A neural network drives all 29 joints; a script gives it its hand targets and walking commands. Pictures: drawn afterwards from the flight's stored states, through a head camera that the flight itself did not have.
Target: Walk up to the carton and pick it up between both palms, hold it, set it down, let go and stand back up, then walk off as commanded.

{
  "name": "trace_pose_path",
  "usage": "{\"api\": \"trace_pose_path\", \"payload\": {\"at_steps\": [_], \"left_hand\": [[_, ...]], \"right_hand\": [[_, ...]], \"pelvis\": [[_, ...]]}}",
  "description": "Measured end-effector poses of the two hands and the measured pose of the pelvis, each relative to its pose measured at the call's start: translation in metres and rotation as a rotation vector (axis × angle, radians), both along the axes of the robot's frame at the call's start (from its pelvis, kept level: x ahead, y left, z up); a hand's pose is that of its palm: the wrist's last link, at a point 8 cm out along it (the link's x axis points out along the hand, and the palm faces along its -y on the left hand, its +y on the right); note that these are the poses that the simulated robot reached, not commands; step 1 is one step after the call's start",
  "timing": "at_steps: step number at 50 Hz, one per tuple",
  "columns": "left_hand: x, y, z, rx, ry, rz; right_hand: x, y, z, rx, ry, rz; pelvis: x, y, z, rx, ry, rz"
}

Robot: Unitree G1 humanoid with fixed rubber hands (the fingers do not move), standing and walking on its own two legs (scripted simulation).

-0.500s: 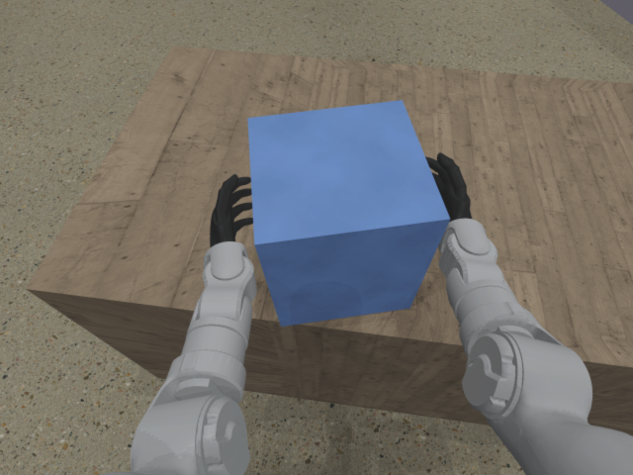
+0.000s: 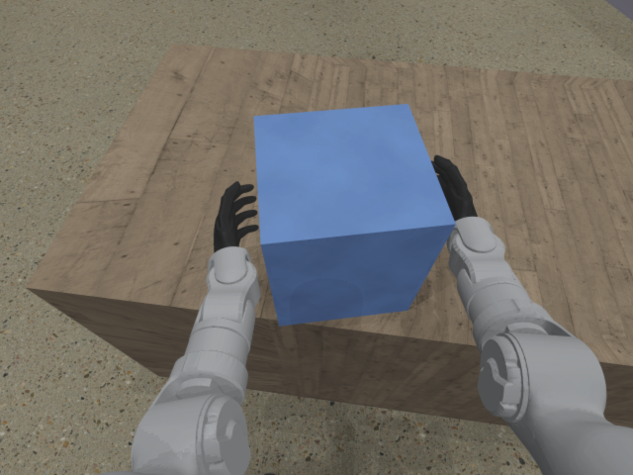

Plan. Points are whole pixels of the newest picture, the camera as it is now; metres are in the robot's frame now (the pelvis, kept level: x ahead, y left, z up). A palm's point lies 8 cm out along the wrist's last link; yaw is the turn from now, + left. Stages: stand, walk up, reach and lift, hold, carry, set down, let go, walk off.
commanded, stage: set down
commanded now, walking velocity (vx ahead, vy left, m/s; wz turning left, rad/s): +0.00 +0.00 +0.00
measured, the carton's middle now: (338, 223) +0.44 +0.02 +0.00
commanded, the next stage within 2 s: none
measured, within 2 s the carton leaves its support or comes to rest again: neither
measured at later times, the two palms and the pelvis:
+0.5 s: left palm (228, 254) +0.37 +0.17 +0.01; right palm (473, 222) +0.45 -0.17 +0.03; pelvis +0.00 -0.02 +0.00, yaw +0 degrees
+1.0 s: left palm (210, 304) +0.30 +0.17 +0.00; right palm (501, 268) +0.38 -0.20 +0.03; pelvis -0.04 -0.02 -0.01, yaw +0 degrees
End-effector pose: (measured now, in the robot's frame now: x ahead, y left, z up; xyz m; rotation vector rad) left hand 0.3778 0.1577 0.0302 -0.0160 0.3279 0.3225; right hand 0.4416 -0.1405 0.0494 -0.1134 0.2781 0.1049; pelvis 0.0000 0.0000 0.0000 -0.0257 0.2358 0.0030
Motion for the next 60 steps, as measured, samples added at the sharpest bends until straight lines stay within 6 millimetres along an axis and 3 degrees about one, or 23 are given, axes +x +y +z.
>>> {"api": "trace_pose_path", "payload": {"at_steps": [9,13,19,31,39,49,60], "left_hand": [[-0.006,0.002,-0.028,-0.087,0.083,0.092],[-0.004,0.004,-0.034,-0.086,0.084,0.109],[0.000,0.008,-0.026,-0.069,0.043,0.133],[-0.011,0.006,-0.024,-0.077,0.019,0.108],[-0.037,0.010,-0.026,-0.064,0.014,0.108],[-0.075,0.014,-0.027,-0.062,-0.001,0.122],[-0.087,0.005,-0.016,-0.065,-0.050,0.107]], "right_hand": [[-0.006,-0.002,-0.032,0.005,0.110,0.005],[0.001,-0.003,-0.030,0.006,0.080,0.023],[0.008,-0.013,-0.022,-0.002,0.040,0.034],[-0.001,-0.040,-0.015,-0.028,0.000,0.019],[-0.019,-0.044,-0.012,-0.023,-0.007,0.032],[-0.061,-0.056,-0.023,-0.029,0.024,0.046],[-0.089,-0.070,-0.030,0.006,0.057,0.047]], "pelvis": [[-0.001,-0.005,-0.003,0.004,0.061,-0.003],[0.000,-0.008,-0.004,0.006,0.097,-0.006],[0.003,-0.015,-0.005,0.010,0.106,-0.009],[-0.005,-0.020,-0.005,0.016,0.082,-0.009],[-0.019,-0.020,-0.006,0.017,0.061,-0.010],[-0.041,-0.022,-0.007,0.020,0.028,-0.012],[-0.054,-0.030,-0.008,0.031,-0.005,-0.013]]}}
